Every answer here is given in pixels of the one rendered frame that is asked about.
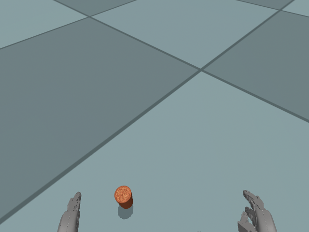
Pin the right robot hand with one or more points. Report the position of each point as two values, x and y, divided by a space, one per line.
261 218

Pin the cup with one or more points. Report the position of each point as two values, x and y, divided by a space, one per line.
123 196

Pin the left robot hand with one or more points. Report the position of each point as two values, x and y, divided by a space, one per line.
70 219

